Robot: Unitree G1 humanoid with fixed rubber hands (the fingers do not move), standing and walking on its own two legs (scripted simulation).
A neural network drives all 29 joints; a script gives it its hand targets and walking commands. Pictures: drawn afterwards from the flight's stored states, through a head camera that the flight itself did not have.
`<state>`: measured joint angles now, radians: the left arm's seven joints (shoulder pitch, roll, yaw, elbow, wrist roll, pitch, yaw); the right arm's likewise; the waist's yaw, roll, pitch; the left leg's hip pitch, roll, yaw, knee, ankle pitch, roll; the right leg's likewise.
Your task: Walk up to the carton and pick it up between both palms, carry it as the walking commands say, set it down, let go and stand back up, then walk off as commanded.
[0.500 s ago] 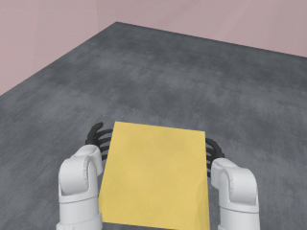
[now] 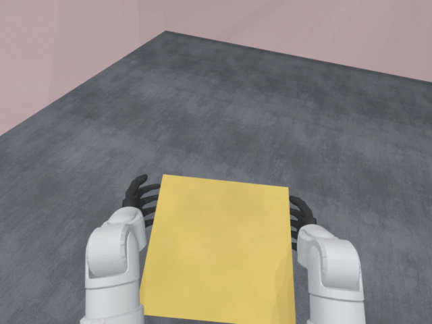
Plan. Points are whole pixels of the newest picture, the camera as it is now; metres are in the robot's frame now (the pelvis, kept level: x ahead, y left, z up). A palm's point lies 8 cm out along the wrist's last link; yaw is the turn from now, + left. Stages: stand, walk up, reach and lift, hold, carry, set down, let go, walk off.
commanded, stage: carry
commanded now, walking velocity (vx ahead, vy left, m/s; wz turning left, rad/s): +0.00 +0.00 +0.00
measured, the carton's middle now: (215, 255) +0.26 +0.00 +0.00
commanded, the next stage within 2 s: none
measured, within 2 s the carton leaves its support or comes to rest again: neither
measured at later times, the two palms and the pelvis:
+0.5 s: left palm (127, 235) +0.25 +0.15 +0.09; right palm (307, 253) +0.23 -0.15 +0.06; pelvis -0.03 +0.00 +0.00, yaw +1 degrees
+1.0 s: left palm (125, 236) +0.25 +0.16 +0.08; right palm (303, 252) +0.23 -0.14 +0.06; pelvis -0.03 +0.00 +0.00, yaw +1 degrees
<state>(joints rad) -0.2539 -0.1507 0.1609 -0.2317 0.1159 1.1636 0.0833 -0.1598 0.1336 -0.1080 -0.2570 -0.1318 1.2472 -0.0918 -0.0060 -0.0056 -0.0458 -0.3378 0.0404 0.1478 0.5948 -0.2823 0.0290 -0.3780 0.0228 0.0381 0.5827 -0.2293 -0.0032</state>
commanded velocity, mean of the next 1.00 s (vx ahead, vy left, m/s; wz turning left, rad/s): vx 0.00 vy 0.00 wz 0.00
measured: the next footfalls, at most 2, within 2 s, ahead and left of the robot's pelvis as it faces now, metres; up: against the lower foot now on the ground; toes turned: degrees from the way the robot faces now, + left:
none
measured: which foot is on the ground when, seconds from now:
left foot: down 0.00-1.00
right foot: down 0.00-1.00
